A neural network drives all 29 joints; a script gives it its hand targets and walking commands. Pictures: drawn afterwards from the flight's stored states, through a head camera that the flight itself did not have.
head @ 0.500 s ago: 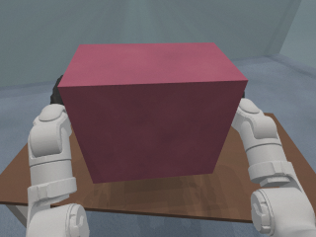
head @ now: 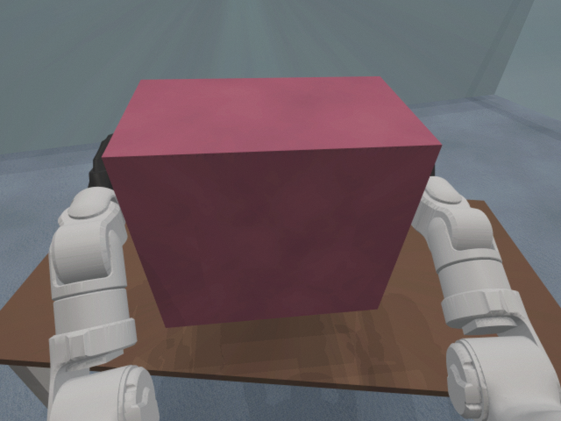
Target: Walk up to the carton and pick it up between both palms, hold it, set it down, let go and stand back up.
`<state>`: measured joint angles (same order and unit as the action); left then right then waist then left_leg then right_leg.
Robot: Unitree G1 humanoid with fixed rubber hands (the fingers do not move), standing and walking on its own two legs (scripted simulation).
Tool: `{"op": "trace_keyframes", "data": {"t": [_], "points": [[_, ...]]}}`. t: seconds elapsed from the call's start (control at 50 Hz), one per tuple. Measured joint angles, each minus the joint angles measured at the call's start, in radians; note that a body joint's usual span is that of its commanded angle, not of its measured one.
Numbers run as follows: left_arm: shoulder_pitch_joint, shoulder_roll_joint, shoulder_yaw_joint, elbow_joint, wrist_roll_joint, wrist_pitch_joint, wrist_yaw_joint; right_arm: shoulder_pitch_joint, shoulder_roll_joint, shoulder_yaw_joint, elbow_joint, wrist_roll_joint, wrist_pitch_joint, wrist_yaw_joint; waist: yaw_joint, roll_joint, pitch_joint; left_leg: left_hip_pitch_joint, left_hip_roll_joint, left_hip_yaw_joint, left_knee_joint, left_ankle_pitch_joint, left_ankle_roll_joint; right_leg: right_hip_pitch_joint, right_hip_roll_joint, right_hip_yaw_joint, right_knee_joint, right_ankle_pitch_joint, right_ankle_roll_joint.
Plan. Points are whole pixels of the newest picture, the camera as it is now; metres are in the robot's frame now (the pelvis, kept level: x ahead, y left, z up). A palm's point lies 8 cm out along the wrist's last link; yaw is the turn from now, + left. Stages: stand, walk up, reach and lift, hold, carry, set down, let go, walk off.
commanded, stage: hold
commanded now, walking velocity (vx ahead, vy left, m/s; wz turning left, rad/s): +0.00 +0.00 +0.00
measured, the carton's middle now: (270, 205) +0.36 +0.00 +0.19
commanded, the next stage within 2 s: none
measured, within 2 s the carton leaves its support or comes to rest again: neither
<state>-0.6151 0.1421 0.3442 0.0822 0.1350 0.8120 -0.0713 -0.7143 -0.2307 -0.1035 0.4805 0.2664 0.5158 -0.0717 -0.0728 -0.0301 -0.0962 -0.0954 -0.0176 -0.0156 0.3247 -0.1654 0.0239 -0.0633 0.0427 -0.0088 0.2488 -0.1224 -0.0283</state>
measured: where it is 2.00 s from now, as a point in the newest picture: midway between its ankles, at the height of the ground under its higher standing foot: outside the picture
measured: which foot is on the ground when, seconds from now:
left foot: down 0.00-1.00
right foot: down 0.00-1.00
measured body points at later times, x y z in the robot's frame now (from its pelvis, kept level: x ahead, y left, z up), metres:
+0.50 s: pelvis +0.00 +0.00 +0.00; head -0.06 +0.02 +0.45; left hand +0.37 +0.21 +0.23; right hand +0.37 -0.20 +0.23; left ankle +0.01 +0.10 -0.75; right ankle +0.01 -0.10 -0.75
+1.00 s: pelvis +0.00 +0.00 +0.00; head -0.06 +0.02 +0.45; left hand +0.37 +0.21 +0.23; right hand +0.37 -0.20 +0.23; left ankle +0.01 +0.10 -0.75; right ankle +0.01 -0.10 -0.75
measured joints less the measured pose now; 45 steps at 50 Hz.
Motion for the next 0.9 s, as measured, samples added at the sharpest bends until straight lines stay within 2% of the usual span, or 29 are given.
{"op": "trace_keyframes", "data": {"t": [0.34, 0.64, 0.9], "points": [[-0.025, 0.017, -0.013, 0.036, -0.021, -0.007, 0.008, -0.012, -0.016, 0.011, -0.011, 0.007, 0.02, -0.014, -0.01, 0.016, 0.004, -0.02, -0.001, -0.004, 0.02, -0.007, 0.003, -0.014, -0.001, -0.004, 0.011, -0.004, 0.003], [-0.038, 0.023, -0.01, 0.053, -0.03, -0.006, 0.014, -0.03, -0.009, -0.004, 0.007, 0.0, 0.026, -0.011, 0.001, 0.01, -0.007, -0.032, -0.002, -0.003, 0.014, 0.0, 0.002, -0.032, -0.002, -0.002, 0.015, -0.002, 0.002], [0.008, -0.003, 0.005, -0.011, -0.002, 0.006, -0.008, -0.001, -0.002, 0.004, -0.008, 0.008, 0.014, -0.005, -0.004, -0.001, -0.002, 0.003, 0.001, -0.005, 0.0, -0.002, -0.002, 0.007, 0.002, -0.002, -0.004, -0.002, -0.002]]}}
